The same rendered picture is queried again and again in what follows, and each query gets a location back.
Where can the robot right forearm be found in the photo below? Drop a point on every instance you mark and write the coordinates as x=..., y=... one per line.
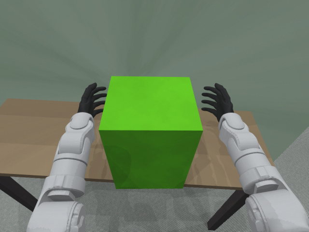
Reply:
x=255, y=171

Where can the right robot hand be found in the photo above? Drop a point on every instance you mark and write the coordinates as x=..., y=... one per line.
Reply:
x=223, y=103

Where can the table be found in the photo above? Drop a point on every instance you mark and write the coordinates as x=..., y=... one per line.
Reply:
x=30, y=131

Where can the carton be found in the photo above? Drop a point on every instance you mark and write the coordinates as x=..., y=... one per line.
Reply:
x=150, y=129

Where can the robot left forearm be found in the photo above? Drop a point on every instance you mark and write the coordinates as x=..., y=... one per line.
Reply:
x=66, y=180

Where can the left robot upper arm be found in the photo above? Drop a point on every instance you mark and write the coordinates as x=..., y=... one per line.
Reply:
x=58, y=217

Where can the left robot hand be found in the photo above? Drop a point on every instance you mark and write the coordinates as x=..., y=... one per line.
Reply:
x=87, y=103

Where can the right robot upper arm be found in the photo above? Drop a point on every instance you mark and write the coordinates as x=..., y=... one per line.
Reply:
x=275, y=211

